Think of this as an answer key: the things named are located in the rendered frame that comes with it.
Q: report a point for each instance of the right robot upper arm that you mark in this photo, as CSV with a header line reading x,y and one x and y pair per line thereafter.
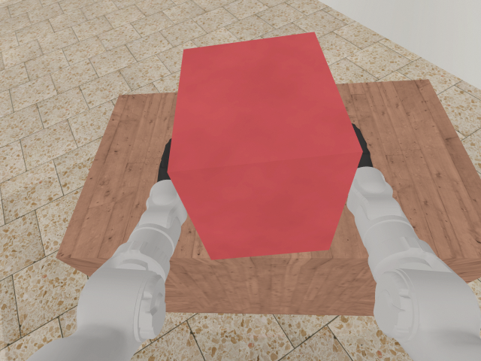
x,y
433,315

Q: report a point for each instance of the right robot forearm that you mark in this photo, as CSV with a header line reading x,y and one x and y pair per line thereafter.
x,y
385,231

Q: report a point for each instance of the left robot forearm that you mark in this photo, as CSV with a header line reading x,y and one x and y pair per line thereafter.
x,y
153,241

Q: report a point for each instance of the pedestal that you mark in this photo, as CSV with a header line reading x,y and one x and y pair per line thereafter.
x,y
411,141

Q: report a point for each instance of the left robot upper arm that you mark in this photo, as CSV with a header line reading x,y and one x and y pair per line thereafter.
x,y
120,308

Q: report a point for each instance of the robot right hand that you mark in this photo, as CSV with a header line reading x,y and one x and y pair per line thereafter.
x,y
365,160

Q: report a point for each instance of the robot left hand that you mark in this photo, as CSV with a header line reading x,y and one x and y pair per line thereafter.
x,y
163,167

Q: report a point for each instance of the carton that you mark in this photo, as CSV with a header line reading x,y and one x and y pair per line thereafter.
x,y
263,152

